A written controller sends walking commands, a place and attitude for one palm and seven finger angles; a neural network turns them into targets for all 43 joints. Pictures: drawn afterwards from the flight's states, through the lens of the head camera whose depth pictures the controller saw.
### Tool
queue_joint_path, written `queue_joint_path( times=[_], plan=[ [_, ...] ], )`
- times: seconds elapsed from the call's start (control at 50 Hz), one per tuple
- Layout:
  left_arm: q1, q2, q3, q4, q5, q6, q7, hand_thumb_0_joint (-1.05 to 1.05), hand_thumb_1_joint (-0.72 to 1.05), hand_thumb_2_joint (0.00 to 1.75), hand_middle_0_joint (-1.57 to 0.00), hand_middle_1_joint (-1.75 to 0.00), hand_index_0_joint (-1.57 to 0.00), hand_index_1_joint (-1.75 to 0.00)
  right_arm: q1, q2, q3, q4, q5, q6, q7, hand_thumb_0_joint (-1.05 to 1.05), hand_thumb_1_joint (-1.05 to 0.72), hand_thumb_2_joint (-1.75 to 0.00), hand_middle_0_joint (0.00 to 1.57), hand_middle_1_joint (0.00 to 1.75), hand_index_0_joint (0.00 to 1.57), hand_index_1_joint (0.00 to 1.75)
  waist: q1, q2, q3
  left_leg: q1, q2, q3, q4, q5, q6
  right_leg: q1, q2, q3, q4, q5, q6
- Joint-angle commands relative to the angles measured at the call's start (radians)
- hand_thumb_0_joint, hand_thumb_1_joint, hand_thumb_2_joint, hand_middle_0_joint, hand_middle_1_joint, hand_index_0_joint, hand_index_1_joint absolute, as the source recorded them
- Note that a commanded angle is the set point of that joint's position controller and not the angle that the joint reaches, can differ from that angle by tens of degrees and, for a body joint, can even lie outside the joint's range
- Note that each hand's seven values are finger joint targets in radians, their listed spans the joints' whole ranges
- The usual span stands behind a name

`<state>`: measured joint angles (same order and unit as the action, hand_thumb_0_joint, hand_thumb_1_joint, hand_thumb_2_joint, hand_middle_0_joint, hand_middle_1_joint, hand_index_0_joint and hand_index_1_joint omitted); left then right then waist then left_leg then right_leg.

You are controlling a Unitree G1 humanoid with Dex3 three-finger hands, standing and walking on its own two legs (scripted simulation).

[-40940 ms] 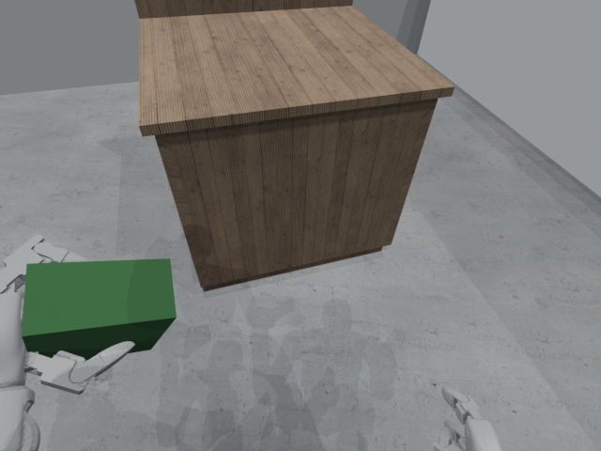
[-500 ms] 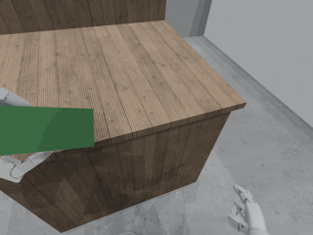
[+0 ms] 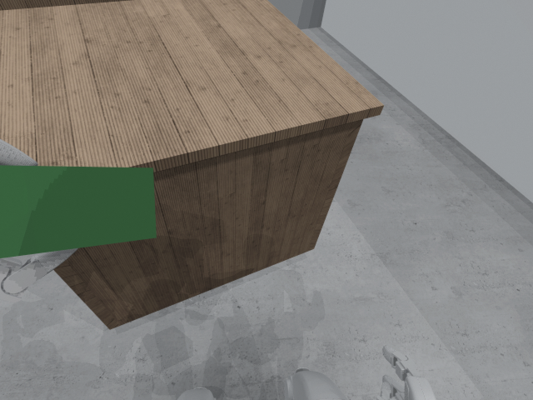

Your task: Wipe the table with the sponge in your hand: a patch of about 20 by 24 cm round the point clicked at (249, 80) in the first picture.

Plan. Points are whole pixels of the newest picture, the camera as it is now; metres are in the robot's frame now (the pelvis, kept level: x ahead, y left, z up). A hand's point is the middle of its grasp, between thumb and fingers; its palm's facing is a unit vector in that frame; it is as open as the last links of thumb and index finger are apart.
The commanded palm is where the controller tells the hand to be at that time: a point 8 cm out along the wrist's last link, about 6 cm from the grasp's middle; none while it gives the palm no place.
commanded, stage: stop stepping back and stand still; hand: left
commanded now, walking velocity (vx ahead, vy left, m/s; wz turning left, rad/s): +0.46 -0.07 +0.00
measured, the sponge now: (84, 204) +0.25 +0.20 +0.22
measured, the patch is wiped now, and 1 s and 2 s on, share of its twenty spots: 1.00 1.00 1.00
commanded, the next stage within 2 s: stand and wait in 1.00 s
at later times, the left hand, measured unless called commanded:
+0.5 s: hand out of the picture +0.07 +0.18 +0.25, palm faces +0.47 -0.80 -0.37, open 10.2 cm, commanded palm +0.03 +0.22 +0.26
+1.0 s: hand out of the picture +0.03 +0.11 +0.27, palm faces +0.43 -0.79 -0.44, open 10.2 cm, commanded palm -0.03 +0.18 +0.26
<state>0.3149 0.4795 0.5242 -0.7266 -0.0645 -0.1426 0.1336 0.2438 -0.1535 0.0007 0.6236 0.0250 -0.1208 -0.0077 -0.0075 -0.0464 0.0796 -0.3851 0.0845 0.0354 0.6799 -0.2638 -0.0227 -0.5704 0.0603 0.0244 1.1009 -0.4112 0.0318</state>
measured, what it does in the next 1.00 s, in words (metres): walks backwards: right foot, then left foot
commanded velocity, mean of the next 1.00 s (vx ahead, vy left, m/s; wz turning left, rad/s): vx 0.22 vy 0.11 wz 0.00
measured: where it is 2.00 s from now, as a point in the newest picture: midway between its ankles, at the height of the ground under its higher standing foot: outside the picture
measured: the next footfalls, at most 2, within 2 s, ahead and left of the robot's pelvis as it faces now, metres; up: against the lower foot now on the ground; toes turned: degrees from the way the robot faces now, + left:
right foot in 0.10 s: +0.00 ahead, -0.13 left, +0.00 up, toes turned -1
left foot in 0.38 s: -0.12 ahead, +0.09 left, +0.00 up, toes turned +3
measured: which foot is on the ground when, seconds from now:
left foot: down 0.00-0.12, up 0.14-0.36, down 0.38-0.62, up 0.64-0.94, down 0.96-1.00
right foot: up 0.00-0.08, down 0.10-0.40, up 0.42-0.62, down 0.64-1.00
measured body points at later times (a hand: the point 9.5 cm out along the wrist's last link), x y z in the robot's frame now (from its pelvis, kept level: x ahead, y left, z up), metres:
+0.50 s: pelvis -0.13 -0.05 -0.01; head -0.17 -0.05 +0.44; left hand +0.04 +0.22 +0.27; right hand +0.03 -0.30 -0.07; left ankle -0.16 +0.08 -0.72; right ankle -0.09 -0.12 -0.67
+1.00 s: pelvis -0.18 -0.11 +0.01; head -0.19 -0.12 +0.46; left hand +0.00 +0.15 +0.29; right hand -0.01 -0.37 -0.07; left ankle -0.18 +0.04 -0.72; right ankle -0.09 -0.17 -0.71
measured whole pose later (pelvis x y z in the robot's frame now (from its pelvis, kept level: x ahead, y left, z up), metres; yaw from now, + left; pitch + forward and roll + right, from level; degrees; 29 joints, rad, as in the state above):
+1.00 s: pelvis -0.18 -0.11 +0.01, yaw +2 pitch +0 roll +2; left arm 0.37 0.48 0.43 -0.63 -0.06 -0.20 0.13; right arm 0.23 -0.26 -0.03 0.61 0.02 -0.12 -0.08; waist -0.03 -0.02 -0.03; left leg -0.26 0.02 0.05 0.53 -0.31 0.04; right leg -0.46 -0.01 -0.08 0.68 -0.33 -0.03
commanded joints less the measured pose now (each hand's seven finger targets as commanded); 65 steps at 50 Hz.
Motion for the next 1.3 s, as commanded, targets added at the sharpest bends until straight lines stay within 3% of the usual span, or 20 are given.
queue_joint_path(
  times=[0.0,0.08,0.14,0.18,0.24,0.34,0.38,0.46,0.58,0.6,0.62,0.7,0.76,0.88,0.96,1.0,1.08,1.12,1.2,1.28],
  plan=[
    [-0.102,0.135,0.051,-0.125,-0.013,-0.044,0.020,0.00,0.10,1.30,-1.20,-1.60,-1.20,-1.60,-0.113,-0.192,-0.056,-0.156,0.018,-0.060,-0.009,0.00,-0.90,-0.90,0.20,0.30,0.20,0.30,-0.025,0.289,-0.184,0.004,0.162,-0.220,-0.321,-0.330,0.115,0.190,-0.028,-0.049,-0.255,0.027,-0.012],
    [-0.086,0.151,0.061,0.014,-0.004,-0.039,-0.006,0.00,0.10,1.30,-1.20,-1.60,-1.20,-1.60,-0.148,-0.184,-0.036,-0.186,0.005,-0.016,-0.029,0.00,-0.90,-0.90,0.20,0.30,0.20,0.30,0.016,0.169,-0.137,-0.177,0.042,-0.081,-0.097,-0.465,0.064,0.439,-0.018,-0.132,-0.670,0.148,-0.056],
    [-0.125,0.176,0.040,0.012,-0.012,-0.055,-0.022,0.00,0.10,1.30,-1.20,-1.60,-1.20,-1.60,-0.094,-0.183,-0.059,-0.160,0.032,0.001,-0.031,0.00,-0.90,-0.90,0.20,0.30,0.20,0.30,-0.016,-0.291,-0.182,-0.224,-0.101,-0.061,0.755,-0.208,0.023,0.303,-0.333,0.251,-0.869,0.426,-0.195],
    [-0.092,0.169,0.047,-0.024,-0.022,-0.063,-0.043,0.00,0.10,1.30,-1.20,-1.60,-1.20,-1.60,-0.134,-0.178,-0.061,-0.180,0.037,0.014,-0.022,0.00,-0.90,-0.90,0.20,0.30,0.20,0.30,-0.014,-0.202,-0.136,-0.175,-0.041,-0.176,0.792,-0.079,0.032,0.114,-0.359,0.291,-0.851,0.193,-0.225],
    [-0.144,0.169,0.028,-0.075,-0.018,-0.075,-0.049,0.00,0.10,1.30,-1.20,-1.60,-1.20,-1.60,-0.157,-0.140,-0.025,-0.178,0.029,0.048,-0.025,0.00,-0.90,-0.90,0.20,0.30,0.20,0.30,-0.035,0.060,-0.097,-0.029,0.005,-0.098,0.482,-0.086,0.059,-0.082,-0.307,0.092,-0.805,0.026,-0.162],
    [-0.103,0.168,0.033,-0.084,-0.015,-0.061,-0.002,0.00,0.10,1.30,-1.20,-1.60,-1.20,-1.60,-0.071,-0.172,-0.031,-0.169,0.023,-0.036,-0.067,0.00,-0.90,-0.90,0.20,0.30,0.20,0.30,-0.013,0.157,-0.280,0.230,-0.052,0.007,-0.243,-0.171,0.112,0.092,-0.191,0.087,-0.532,-0.047,-0.121],
    [-0.170,0.184,0.029,-0.181,-0.010,-0.069,0.007,0.00,0.10,1.30,-1.20,-1.60,-1.20,-1.60,-0.077,-0.186,-0.038,-0.190,0.007,-0.058,-0.072,0.00,-0.90,-0.90,0.20,0.30,0.20,0.30,-0.008,0.472,-0.277,0.303,0.130,-0.226,-0.426,-0.078,0.194,-0.056,0.007,-0.089,-0.023,-0.120,-0.046],
    [-0.190,0.179,0.015,-0.018,0.003,-0.061,0.001,0.00,0.10,1.30,-1.20,-1.60,-1.20,-1.60,-0.059,-0.154,-0.021,-0.096,0.022,-0.102,-0.049,0.00,-0.90,-0.90,0.20,0.30,0.20,0.30,-0.024,0.246,-0.074,0.109,0.266,-0.393,-0.398,-0.010,0.291,-0.236,-0.123,0.116,0.166,-0.033,-0.036],
    [-0.178,0.133,-0.001,0.171,-0.006,-0.034,-0.011,0.00,0.10,1.30,-1.20,-1.60,-1.20,-1.60,-0.088,-0.205,-0.027,-0.132,0.003,-0.061,-0.074,0.00,-0.90,-0.90,0.20,0.30,0.20,0.30,0.038,0.066,-0.089,-0.172,0.037,-0.073,-0.035,-0.382,0.139,0.450,-0.066,-0.082,-0.624,0.140,-0.024],
    [-0.175,0.136,-0.019,0.172,0.000,-0.030,-0.016,0.00,0.10,1.30,-1.20,-1.60,-1.20,-1.60,-0.099,-0.188,-0.032,-0.136,0.004,-0.046,-0.073,0.00,-0.90,-0.90,0.20,0.30,0.20,0.30,0.037,-0.190,-0.093,-0.278,-0.071,0.029,0.294,-0.361,0.108,0.500,-0.165,0.082,-0.741,0.081,-0.061],
    [-0.202,0.174,-0.007,0.145,-0.002,-0.035,-0.024,0.00,0.10,1.30,-1.20,-1.60,-1.20,-1.60,-0.131,-0.193,-0.043,-0.160,0.008,-0.036,-0.070,0.00,-0.90,-0.90,0.20,0.30,0.20,0.30,0.019,-0.411,-0.127,-0.360,-0.125,-0.052,0.596,-0.307,0.077,0.415,-0.371,0.546,-0.923,-0.148,-0.112],
    [-0.154,0.187,0.045,-0.041,-0.020,-0.098,-0.038,0.00,0.10,1.30,-1.20,-1.60,-1.20,-1.60,-0.113,-0.160,-0.040,-0.131,0.007,-0.013,-0.034,0.00,-0.90,-0.90,0.20,0.30,0.20,0.30,-0.018,-0.024,-0.154,-0.240,-0.033,-0.140,0.591,-0.023,0.053,0.199,-0.377,0.440,-0.913,-0.284,-0.152],
    [-0.036,0.202,0.080,-0.128,-0.025,-0.101,-0.018,0.00,0.10,1.30,-1.20,-1.60,-1.20,-1.60,-0.131,-0.131,-0.025,-0.133,-0.004,-0.008,-0.040,0.00,-0.90,-0.90,0.20,0.30,0.20,0.30,-0.024,-0.039,-0.220,-0.052,-0.050,-0.028,0.321,0.002,0.052,0.119,-0.315,0.212,-0.910,-0.287,-0.109],
    [-0.012,0.169,0.040,-0.103,-0.013,-0.091,0.039,0.00,0.10,1.30,-1.20,-1.60,-1.20,-1.60,-0.105,-0.152,-0.029,-0.139,-0.011,-0.050,-0.071,0.00,-0.90,-0.90,0.20,0.30,0.20,0.30,-0.013,-0.016,-0.230,0.197,-0.076,0.062,-0.185,-0.165,0.096,0.181,-0.305,0.159,-0.785,-0.241,-0.105],
    [-0.097,0.155,0.055,0.021,-0.010,-0.064,0.048,0.00,0.10,1.30,-1.20,-1.60,-1.20,-1.60,-0.088,-0.199,-0.046,-0.136,0.002,-0.045,-0.071,0.00,-0.90,-0.90,0.20,0.30,0.20,0.30,-0.013,0.341,-0.170,0.107,0.169,-0.266,-0.430,-0.263,0.217,0.134,-0.017,-0.108,-0.157,-0.078,-0.007],
    [-0.102,0.160,0.040,0.112,-0.008,-0.054,0.035,0.00,0.10,1.30,-1.20,-1.60,-1.20,-1.60,-0.069,-0.194,-0.052,-0.120,0.015,-0.044,-0.057,0.00,-0.90,-0.90,0.20,0.30,0.20,0.30,-0.018,0.277,-0.107,0.039,0.203,-0.315,-0.425,-0.283,0.232,0.040,-0.068,0.001,-0.071,-0.071,-0.021],
    [-0.045,0.119,0.019,0.109,-0.009,-0.039,0.018,0.00,0.10,1.30,-1.20,-1.60,-1.20,-1.60,-0.128,-0.196,-0.036,-0.160,0.004,-0.033,-0.056,0.00,-0.90,-0.90,0.20,0.30,0.20,0.30,0.028,0.028,-0.042,-0.169,0.054,-0.109,-0.117,-0.230,0.112,0.431,-0.090,-0.014,-0.685,0.162,-0.014],
    [-0.087,0.161,0.020,0.026,-0.007,-0.055,-0.001,0.00,0.10,1.30,-1.20,-1.60,-1.20,-1.60,-0.155,-0.188,-0.048,-0.182,0.000,-0.029,-0.044,0.00,-0.90,-0.90,0.20,0.30,0.20,0.30,0.003,-0.341,-0.092,-0.249,-0.097,-0.054,0.393,-0.205,0.045,0.413,-0.389,0.498,-0.932,0.196,-0.117],
    [-0.094,0.180,0.041,-0.187,-0.013,-0.113,0.009,0.00,0.10,1.30,-1.20,-1.60,-1.20,-1.60,-0.131,-0.170,-0.045,-0.154,0.001,-0.036,-0.029,0.00,-0.90,-0.90,0.20,0.30,0.20,0.30,-0.003,0.054,-0.173,-0.074,-0.021,-0.121,0.283,-0.076,0.048,0.336,-0.365,0.356,-0.875,0.142,-0.114],
    [-0.039,0.153,0.032,-0.169,-0.008,-0.100,0.048,0.00,0.10,1.30,-1.20,-1.60,-1.20,-1.60,-0.142,-0.140,-0.023,-0.148,-0.018,-0.028,-0.056,0.00,-0.90,-0.90,0.20,0.30,0.20,0.30,0.000,0.026,-0.215,0.206,-0.055,-0.033,-0.114,-0.006,0.066,0.264,-0.277,0.186,-0.845,-0.014,-0.117]
  ],
)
